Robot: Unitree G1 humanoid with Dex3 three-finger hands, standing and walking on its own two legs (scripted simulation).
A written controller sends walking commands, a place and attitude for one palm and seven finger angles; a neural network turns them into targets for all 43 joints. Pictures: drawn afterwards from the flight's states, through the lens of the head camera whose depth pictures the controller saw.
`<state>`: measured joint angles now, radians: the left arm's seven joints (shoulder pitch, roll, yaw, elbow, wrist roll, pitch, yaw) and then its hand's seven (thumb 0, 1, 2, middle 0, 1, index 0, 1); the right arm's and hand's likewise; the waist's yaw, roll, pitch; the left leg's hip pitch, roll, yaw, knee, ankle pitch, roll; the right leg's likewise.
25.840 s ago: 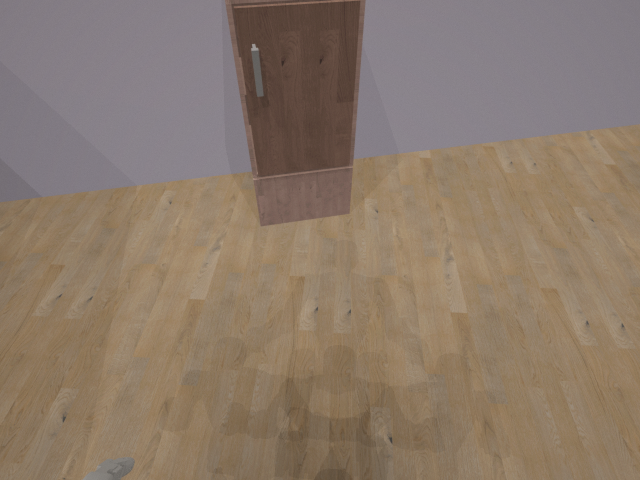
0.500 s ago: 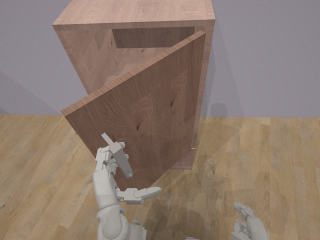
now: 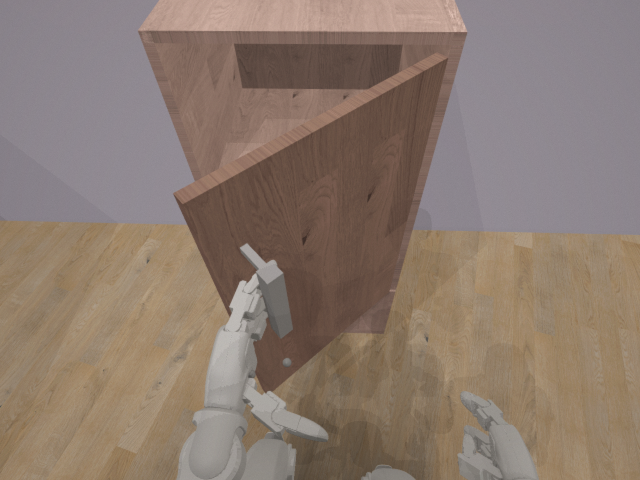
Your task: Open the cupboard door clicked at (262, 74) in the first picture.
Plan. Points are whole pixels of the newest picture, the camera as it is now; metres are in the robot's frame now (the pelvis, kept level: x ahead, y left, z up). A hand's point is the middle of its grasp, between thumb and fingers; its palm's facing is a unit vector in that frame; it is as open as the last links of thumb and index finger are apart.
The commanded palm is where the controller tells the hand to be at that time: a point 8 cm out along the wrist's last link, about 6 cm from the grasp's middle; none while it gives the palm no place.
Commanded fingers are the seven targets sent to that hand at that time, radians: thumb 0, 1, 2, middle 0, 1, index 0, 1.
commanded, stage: slide the hand sideways off the handle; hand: left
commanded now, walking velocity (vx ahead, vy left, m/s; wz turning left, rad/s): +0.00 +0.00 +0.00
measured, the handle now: (266, 292) +0.34 +0.08 +0.05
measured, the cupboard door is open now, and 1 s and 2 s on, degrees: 43 46 46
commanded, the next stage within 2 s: draw the hand back to the body in 1.04 s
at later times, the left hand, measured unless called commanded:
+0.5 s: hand (261, 389) +0.22 +0.07 +0.05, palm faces -0.06 -1.00 +0.03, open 16.2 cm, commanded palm +0.19 +0.12 +0.05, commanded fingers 0.00 -0.50 0.30 -0.15 -0.30 -0.15 -0.30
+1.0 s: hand (226, 427) +0.18 +0.10 +0.05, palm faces +0.00 -1.00 -0.01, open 16.3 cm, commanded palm +0.14 +0.16 +0.05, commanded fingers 0.00 -0.50 0.30 -0.15 -0.30 -0.15 -0.30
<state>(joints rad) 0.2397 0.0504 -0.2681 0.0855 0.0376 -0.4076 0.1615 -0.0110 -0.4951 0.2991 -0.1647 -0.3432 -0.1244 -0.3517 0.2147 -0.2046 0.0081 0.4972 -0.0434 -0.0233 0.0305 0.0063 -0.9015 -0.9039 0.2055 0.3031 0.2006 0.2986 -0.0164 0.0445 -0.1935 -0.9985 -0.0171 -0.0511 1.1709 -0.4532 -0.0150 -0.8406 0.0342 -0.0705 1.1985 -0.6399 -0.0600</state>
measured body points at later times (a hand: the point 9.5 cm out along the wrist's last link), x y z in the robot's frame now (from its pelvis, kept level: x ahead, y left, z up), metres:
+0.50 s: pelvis -0.01 +0.04 +0.00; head +0.04 +0.05 +0.44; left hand +0.22 +0.13 +0.05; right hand +0.18 -0.16 -0.08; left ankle +0.06 +0.13 -0.64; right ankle -0.03 -0.08 -0.64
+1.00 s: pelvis +0.00 +0.01 -0.01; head +0.05 +0.00 +0.43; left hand +0.18 +0.16 +0.06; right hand +0.19 -0.20 -0.09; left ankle +0.06 +0.13 -0.64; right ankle -0.03 -0.08 -0.64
